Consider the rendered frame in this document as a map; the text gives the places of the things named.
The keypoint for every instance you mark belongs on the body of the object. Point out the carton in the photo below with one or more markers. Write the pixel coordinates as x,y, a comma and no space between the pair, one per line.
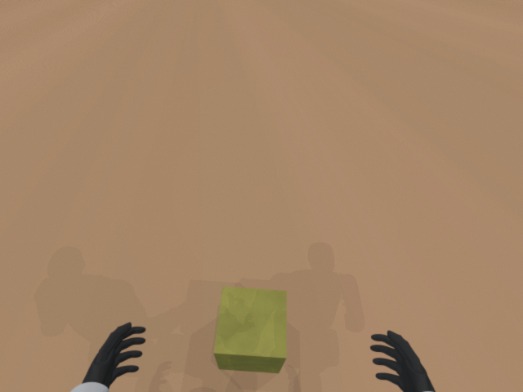
251,330

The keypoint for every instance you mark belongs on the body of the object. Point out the left robot hand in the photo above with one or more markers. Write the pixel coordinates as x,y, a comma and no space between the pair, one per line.
104,368

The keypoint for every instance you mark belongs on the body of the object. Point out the right robot hand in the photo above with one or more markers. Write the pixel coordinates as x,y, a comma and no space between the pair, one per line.
412,375

